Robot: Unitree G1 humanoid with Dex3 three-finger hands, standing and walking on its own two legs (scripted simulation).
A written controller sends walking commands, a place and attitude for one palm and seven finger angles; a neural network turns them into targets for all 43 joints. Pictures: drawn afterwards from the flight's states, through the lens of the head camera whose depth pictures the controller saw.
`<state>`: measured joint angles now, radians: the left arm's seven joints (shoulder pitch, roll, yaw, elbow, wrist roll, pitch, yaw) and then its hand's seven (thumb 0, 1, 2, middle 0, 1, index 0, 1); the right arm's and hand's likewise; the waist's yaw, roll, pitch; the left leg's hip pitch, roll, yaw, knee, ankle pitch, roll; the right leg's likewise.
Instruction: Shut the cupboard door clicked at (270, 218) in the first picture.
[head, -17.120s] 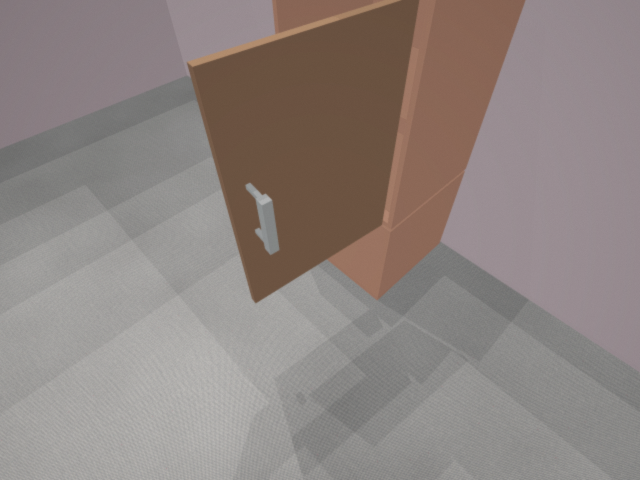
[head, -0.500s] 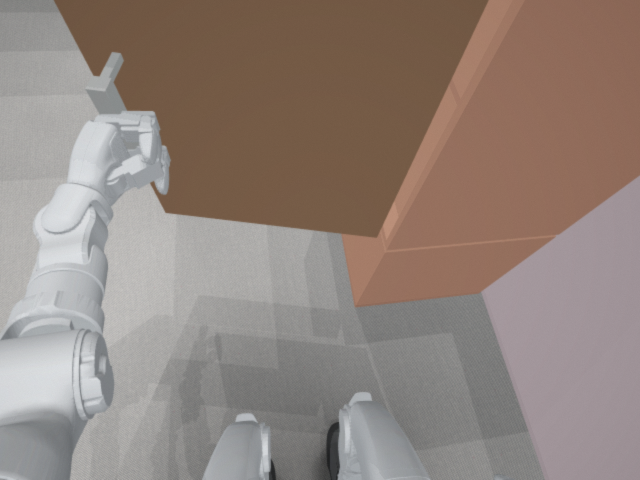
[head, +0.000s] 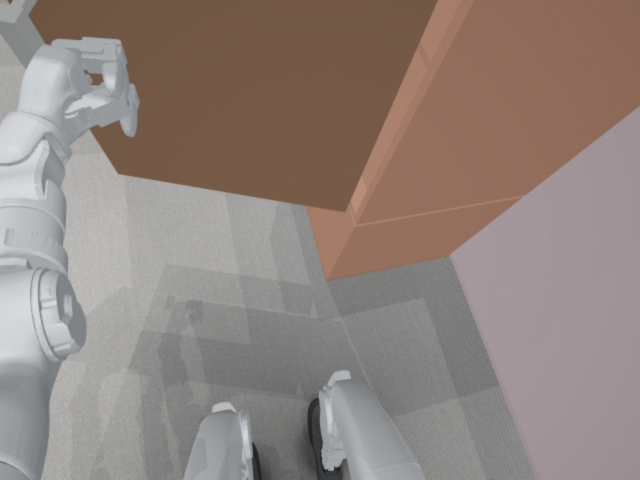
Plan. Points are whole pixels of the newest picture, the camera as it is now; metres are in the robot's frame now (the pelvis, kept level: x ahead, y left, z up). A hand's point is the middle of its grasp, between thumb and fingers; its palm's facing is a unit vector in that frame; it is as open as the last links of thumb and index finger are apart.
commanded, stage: push the door shut along its arc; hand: left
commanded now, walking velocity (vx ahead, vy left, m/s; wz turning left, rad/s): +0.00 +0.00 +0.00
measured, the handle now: (53, 57) +0.60 +0.23 +0.07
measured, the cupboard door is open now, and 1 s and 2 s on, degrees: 69 55 54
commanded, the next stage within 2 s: pull the fist back off the door in 0.70 s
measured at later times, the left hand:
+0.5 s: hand (149, 72) +0.58 +0.13 +0.08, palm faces -0.39 -0.92 -0.02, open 3.1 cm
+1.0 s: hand (174, 47) +0.62 +0.10 +0.07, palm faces +0.04 -1.00 -0.01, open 3.2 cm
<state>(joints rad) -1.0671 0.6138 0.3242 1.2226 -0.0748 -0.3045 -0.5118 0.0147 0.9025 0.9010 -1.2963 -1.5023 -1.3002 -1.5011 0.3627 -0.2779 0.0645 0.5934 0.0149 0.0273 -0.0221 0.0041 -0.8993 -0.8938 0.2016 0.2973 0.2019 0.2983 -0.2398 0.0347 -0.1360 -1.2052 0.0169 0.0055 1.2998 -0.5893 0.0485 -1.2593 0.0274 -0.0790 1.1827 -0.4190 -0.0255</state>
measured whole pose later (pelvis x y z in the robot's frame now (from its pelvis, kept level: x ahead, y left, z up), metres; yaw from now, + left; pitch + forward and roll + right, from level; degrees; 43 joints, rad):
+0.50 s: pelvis +0.00 +0.00 -0.01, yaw -1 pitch +31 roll -5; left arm -1.27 0.68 0.26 1.29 -0.03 -0.22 -0.54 0.01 0.90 0.92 -1.30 -1.50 -1.30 -1.50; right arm 0.36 -0.27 0.08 0.63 0.00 -0.01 -0.03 0.00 -0.90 -0.89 0.20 0.30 0.20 0.30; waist -0.29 0.04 -0.13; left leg -1.29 0.03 -0.01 1.36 -0.62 0.05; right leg -1.33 0.04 -0.10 1.22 -0.44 -0.03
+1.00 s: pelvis +0.01 +0.00 -0.01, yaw -1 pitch +34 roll -5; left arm -1.29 0.54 0.37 1.24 0.07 -0.26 0.02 0.03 0.90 0.92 -1.29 -1.50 -1.30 -1.50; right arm 0.45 -0.22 0.07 0.59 -0.09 -0.01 0.08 0.00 -0.90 -0.89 0.20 0.30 0.20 0.30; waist -0.31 0.06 -0.13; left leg -1.33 0.03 -0.01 1.35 -0.61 0.04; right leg -1.38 0.04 -0.09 1.22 -0.43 -0.03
